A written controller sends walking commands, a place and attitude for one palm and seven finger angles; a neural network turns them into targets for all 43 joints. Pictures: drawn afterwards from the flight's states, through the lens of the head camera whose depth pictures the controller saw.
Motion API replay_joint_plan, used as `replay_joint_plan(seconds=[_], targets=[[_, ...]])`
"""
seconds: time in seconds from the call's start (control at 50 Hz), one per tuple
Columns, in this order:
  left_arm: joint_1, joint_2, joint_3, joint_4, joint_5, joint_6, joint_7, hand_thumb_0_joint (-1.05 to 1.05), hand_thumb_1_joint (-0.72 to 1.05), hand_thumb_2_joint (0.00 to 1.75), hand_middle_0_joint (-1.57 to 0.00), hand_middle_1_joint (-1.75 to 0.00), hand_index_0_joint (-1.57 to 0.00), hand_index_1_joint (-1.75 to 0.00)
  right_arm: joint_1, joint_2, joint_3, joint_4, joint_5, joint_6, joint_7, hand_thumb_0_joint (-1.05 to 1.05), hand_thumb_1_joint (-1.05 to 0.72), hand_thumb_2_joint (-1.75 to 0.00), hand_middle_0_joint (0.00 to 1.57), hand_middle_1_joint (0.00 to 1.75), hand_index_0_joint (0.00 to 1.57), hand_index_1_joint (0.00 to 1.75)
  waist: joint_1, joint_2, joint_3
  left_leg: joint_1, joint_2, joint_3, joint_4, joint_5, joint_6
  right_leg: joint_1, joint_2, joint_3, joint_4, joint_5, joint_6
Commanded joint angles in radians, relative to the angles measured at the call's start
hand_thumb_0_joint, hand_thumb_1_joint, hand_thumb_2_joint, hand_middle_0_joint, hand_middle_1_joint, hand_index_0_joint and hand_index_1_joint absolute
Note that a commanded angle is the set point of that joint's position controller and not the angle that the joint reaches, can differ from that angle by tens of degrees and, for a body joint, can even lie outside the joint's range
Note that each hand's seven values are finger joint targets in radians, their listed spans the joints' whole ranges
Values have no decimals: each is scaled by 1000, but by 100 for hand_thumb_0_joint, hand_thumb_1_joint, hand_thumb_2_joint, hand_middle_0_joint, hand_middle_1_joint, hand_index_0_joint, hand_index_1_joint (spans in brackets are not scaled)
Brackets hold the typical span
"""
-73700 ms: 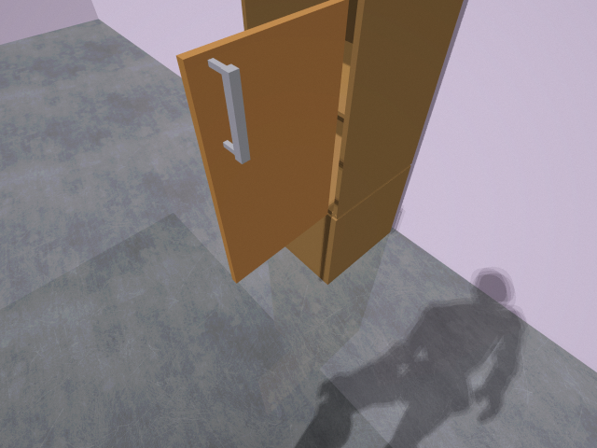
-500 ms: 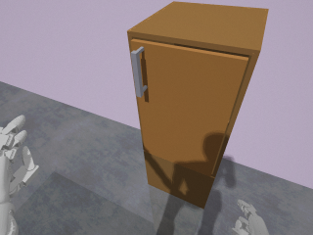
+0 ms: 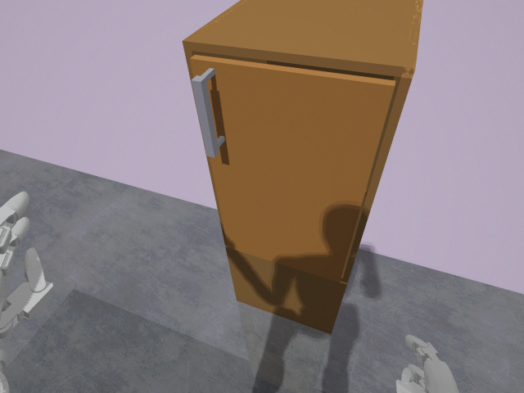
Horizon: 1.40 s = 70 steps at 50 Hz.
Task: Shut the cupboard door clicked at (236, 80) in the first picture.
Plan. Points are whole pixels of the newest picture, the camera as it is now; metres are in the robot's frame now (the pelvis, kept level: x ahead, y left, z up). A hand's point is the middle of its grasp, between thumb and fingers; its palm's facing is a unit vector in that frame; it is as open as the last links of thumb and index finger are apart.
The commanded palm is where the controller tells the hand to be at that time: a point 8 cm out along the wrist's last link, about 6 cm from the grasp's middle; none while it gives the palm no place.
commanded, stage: step back with the hand held close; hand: left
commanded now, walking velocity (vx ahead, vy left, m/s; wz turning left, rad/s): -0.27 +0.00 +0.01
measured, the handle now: (211, 114) +0.56 +0.15 +0.15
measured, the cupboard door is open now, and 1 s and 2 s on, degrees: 0 0 0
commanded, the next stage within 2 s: stop stepping back and stand still in 0.94 s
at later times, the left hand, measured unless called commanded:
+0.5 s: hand out of the picture +0.11 +0.29 +0.16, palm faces +0.50 -0.75 -0.43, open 7.4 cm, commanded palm +0.05 +0.32 +0.18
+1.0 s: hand out of the picture -0.01 +0.29 +0.17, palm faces +0.55 -0.68 -0.48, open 7.4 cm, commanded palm -0.08 +0.32 +0.18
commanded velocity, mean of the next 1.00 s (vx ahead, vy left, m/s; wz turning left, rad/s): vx -0.33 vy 0.00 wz -0.02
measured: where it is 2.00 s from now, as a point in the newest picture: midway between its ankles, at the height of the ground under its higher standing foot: outside the picture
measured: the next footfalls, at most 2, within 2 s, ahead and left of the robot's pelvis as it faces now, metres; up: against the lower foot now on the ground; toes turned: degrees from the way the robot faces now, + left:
left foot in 1.14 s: -0.17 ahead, +0.13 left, +0.00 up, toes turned +4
right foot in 1.36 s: -0.24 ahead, -0.08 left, +0.00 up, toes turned +2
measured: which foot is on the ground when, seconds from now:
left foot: down 0.00-0.98, up 1.00-1.00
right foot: down 0.00-1.00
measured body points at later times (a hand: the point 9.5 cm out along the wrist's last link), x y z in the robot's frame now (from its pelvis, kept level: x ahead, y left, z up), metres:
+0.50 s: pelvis -0.09 +0.01 -0.02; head -0.09 +0.02 +0.43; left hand +0.07 +0.33 +0.18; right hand +0.07 -0.22 -0.10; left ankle -0.01 +0.11 -0.74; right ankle -0.02 -0.13 -0.74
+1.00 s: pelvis -0.17 +0.00 -0.03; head -0.18 +0.02 +0.42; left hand -0.05 +0.32 +0.19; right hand +0.00 -0.23 -0.11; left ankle -0.02 +0.12 -0.73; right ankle -0.06 -0.12 -0.74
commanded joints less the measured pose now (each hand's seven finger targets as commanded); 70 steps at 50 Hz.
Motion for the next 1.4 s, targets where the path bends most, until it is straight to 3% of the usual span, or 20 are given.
replay_joint_plan(seconds=[0.0,0.12,0.36,0.58,0.64,0.74,0.84,0.92,0.98,1.02,1.04,1.08,1.1,1.12,1.14,1.2,1.28,1.32,1.36,1.38], targets=[[-19,239,164,-231,-4,-63,36,0,90,90,-20,-30,-20,-30,-102,-97,-37,-194,2,-17,-17,0,-90,-90,20,30,20,30,-16,-40,-167,75,54,-16,-5,512,12,30,-81,29,35,542,-16],[10,242,172,-251,-7,-62,46,0,90,90,-20,-30,-20,-30,-93,-107,-40,-221,4,8,-21,0,-90,-90,20,30,20,30,-17,-12,-144,-31,80,-37,-45,414,17,37,-50,37,73,422,-6],[-75,209,175,-272,38,-137,63,0,90,90,-20,-30,-20,-30,-46,-123,-36,-221,-2,-66,-19,0,-90,-90,20,30,20,30,-30,61,-21,-542,124,-136,-195,-412,88,176,5,53,197,56,5],[-119,252,202,-280,42,-180,83,0,90,90,-20,-30,-20,-30,-18,-107,-39,-162,-24,-126,-9,0,-90,-90,20,30,20,30,-37,-74,9,-328,26,-69,35,-327,23,-188,-88,213,-48,-251,-60],[-120,232,171,-288,35,-187,89,0,90,90,-20,-30,-20,-30,-11,-95,-31,-154,-21,-119,-1,0,-90,-90,20,30,20,30,-49,-77,-4,-268,19,-77,41,-293,15,-260,-96,178,-71,-300,-58],[-54,253,225,-327,30,-206,87,0,90,90,-20,-30,-20,-30,-32,-111,-39,-165,-12,-130,-7,0,-90,-90,20,30,20,30,-35,84,-97,-438,135,-190,-179,-361,61,15,25,38,208,-101,-6],[32,251,260,-296,26,-213,64,0,90,90,-20,-30,-20,-30,-43,-117,-57,-179,-10,-158,-3,0,-90,-90,20,30,20,30,-27,136,-88,-589,226,-197,-214,-461,100,156,75,51,335,-46,-8],[-24,270,265,-343,33,-212,61,0,90,90,-20,-30,-20,-30,-40,-98,-59,-171,-16,-161,4,0,-90,-90,20,30,20,30,-28,-18,-36,-485,101,-45,17,-452,33,-98,-40,266,112,-224,-77],[-112,295,226,-341,37,-183,89,0,90,90,-20,-30,-20,-30,-13,-65,-63,-95,-36,-124,29,0,-90,-90,20,30,20,30,-41,-291,-21,-63,-15,12,617,-203,-59,-649,-340,583,-311,-560,-221],[-199,268,179,-353,47,-173,84,0,90,90,-20,-30,-20,-30,-18,-40,-39,-105,-39,-112,26,0,-90,-90,20,30,20,30,-53,-353,8,-26,10,-49,638,-219,-34,-646,-280,408,-259,-354,-165],[-219,266,176,-336,49,-174,84,0,90,90,-20,-30,-20,-30,-12,-49,-35,-115,-36,-119,15,0,-90,-90,20,30,20,30,-51,-310,24,-8,27,-61,442,-237,-19,-586,-229,334,-187,-269,-130],[-268,248,157,-317,47,-178,83,0,90,90,-20,-30,-20,-30,12,-90,-41,-90,-28,-129,-12,0,-90,-90,20,30,20,30,-68,-28,32,28,11,-23,10,-186,-2,-495,-115,217,18,-256,-57],[-259,223,160,-336,43,-194,87,0,90,90,-20,-30,-20,-30,10,-131,-45,-109,-31,-149,-19,0,-90,-90,20,30,20,30,-53,231,23,-110,176,-217,-194,-327,65,-402,-12,131,248,-230,-13],[-271,220,171,-371,48,-202,95,0,90,90,-20,-30,-20,-30,4,-125,-48,-131,-27,-167,-24,0,-90,-90,20,30,20,30,-43,337,-14,-257,318,-334,-276,-363,131,-254,58,30,497,-172,21],[-189,231,197,-279,34,-195,87,0,90,90,-20,-30,-20,-30,9,-89,-58,-123,-22,-179,-19,0,-90,-90,20,30,20,30,-40,202,-72,-288,323,-301,-279,-404,134,-192,60,43,640,-184,26],[-91,162,143,-321,24,-149,65,0,90,90,-20,-30,-20,-30,-19,-87,-52,-143,-5,-179,19,0,-90,-90,20,30,20,30,-39,100,-27,-299,291,-233,-262,-441,114,-170,48,28,562,-174,27],[-116,202,139,-347,39,-113,77,0,90,90,-20,-30,-20,-30,-45,-80,-24,-132,-19,-168,23,0,-90,-90,20,30,20,30,-37,160,8,-285,203,-100,-264,-471,29,11,77,-74,146,-142,-6],[-136,224,142,-348,36,-106,80,0,90,90,-20,-30,-20,-30,-36,-66,-11,-131,-29,-152,22,0,-90,-90,20,30,20,30,-45,47,4,-206,100,-15,-100,-323,-8,-15,-1,63,-72,-157,-78],[-182,292,199,-335,18,-118,87,0,90,90,-20,-30,-20,-30,-35,-65,-9,-120,-42,-139,18,0,-90,-90,20,30,20,30,-55,-61,-43,-42,51,28,127,-63,-21,-172,-181,295,-185,-115,-170],[-168,282,184,-315,13,-105,90,0,90,90,-20,-30,-20,-30,-40,-62,-18,-106,-27,-140,18,0,-90,-90,20,30,20,30,-43,-202,-79,-62,22,18,191,-66,-25,-151,-201,370,-193,-158,-169]])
